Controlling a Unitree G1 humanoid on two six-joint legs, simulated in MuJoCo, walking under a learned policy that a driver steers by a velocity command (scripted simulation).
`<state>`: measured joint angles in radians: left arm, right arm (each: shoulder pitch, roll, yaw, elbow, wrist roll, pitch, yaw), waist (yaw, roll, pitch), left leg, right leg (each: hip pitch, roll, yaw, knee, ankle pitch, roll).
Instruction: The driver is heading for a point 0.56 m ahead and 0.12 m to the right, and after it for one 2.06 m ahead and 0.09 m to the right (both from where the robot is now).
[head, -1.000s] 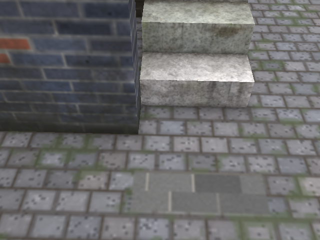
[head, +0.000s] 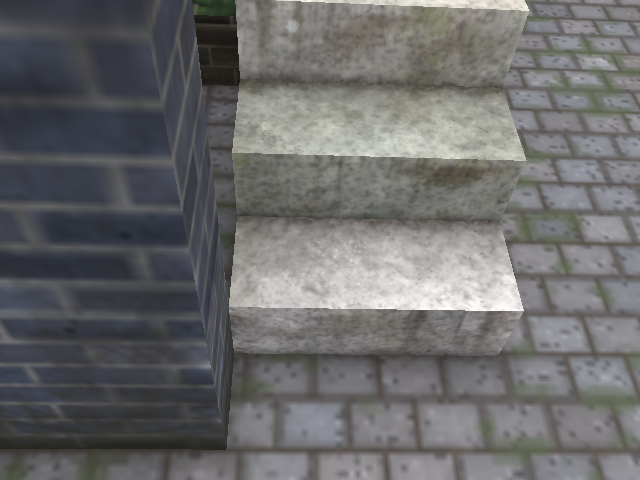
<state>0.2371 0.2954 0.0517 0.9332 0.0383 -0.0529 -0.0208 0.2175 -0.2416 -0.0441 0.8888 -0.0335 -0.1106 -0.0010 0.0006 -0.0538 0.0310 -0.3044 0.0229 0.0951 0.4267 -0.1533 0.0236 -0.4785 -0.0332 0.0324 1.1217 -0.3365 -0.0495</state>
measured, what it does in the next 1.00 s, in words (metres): walks ahead: right foot, then left foot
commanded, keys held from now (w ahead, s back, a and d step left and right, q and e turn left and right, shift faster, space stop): w+e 0.42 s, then w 0.06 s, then w+q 0.52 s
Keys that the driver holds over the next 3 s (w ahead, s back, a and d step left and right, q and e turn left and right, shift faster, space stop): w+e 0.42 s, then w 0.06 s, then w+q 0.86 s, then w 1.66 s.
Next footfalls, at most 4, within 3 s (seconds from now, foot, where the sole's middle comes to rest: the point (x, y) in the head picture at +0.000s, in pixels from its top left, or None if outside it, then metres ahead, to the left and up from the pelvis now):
0.34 right None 0.30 -0.16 -0.78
0.88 left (357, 456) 0.52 -0.09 -0.78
1.28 right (436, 429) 0.58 -0.26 -0.78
1.58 left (329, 449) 0.53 -0.03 -0.78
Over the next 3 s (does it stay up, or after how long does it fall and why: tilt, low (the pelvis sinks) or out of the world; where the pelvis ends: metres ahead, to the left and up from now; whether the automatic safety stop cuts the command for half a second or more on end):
stays up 0.55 -0.15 0.01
